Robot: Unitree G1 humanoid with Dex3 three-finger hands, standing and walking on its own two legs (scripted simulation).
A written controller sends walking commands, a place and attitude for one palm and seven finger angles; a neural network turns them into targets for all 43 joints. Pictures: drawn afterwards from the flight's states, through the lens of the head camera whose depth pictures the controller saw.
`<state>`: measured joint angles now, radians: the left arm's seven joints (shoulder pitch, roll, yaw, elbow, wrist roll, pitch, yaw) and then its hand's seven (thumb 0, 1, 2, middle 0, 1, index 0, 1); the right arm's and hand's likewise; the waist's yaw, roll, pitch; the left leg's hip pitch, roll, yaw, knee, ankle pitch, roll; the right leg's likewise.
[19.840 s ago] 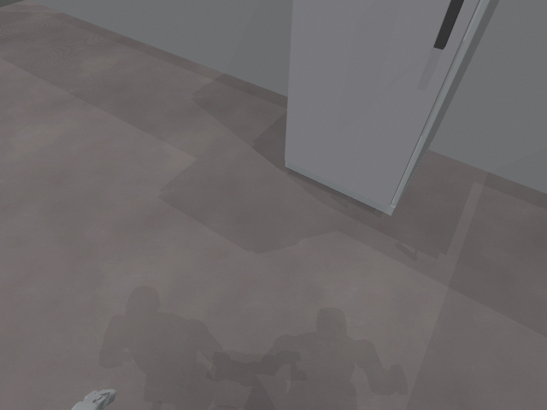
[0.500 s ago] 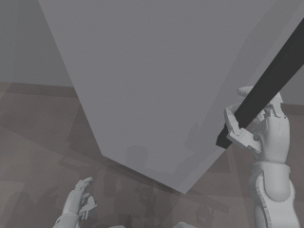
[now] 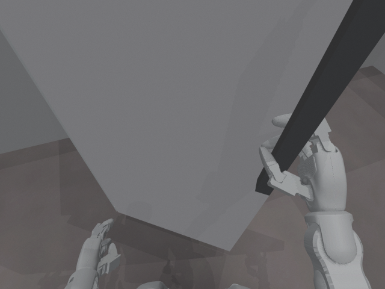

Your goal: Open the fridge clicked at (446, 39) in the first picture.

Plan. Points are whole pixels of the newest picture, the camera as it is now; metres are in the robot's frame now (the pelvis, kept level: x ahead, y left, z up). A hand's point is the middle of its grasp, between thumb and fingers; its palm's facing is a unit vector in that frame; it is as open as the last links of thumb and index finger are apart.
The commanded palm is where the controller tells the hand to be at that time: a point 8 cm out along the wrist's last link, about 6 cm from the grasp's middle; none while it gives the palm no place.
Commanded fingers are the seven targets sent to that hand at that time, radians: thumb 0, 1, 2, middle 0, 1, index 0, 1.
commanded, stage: walk backward, drawing the door open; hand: right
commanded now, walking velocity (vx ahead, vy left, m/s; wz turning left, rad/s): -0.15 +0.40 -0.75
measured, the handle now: (314, 91) +0.32 -0.10 +0.29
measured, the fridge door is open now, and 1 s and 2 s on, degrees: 38 75 69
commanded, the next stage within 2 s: stop walking and hold the door back in 0.82 s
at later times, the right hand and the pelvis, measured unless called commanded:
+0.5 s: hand (212, 270) +0.14 +0.00 +0.18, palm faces +0.46 +0.85 -0.26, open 7.4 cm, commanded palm +0.08 -0.03 +0.18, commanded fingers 0.00 -0.90 -0.90 0.45 1.40 0.45 1.40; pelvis -0.06 +0.23 +0.01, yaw -24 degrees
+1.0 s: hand out of the picture +0.03 +0.14 +0.18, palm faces +0.83 +0.46 -0.31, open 7.4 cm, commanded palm -0.01 +0.10 +0.17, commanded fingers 0.00 -0.90 -0.90 0.45 1.40 0.45 1.40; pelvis -0.03 +0.46 +0.00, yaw -43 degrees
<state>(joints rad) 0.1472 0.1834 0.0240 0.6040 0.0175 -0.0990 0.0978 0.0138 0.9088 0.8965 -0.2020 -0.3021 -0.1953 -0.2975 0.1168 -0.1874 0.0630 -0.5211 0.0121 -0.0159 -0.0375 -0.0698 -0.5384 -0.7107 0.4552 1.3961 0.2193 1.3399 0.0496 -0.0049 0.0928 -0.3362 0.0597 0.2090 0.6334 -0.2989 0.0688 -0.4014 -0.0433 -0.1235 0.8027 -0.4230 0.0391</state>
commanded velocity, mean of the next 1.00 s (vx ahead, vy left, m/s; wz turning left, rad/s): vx -0.13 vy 0.26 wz -0.65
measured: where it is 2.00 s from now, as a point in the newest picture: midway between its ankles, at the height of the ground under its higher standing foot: outside the picture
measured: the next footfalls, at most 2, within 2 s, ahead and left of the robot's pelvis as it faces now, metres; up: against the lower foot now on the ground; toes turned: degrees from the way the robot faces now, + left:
right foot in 0.02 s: +0.04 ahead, -0.11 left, +0.00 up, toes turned -8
left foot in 0.28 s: +0.06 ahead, +0.27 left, +0.00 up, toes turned -11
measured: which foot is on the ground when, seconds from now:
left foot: down 0.00-0.02, up 0.04-0.26, down 0.28-0.56, up 0.58-0.84, down 0.86-1.00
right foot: up 0.00-0.00, down 0.02-0.28, up 0.30-0.54, down 0.56-0.84, up 0.86-1.00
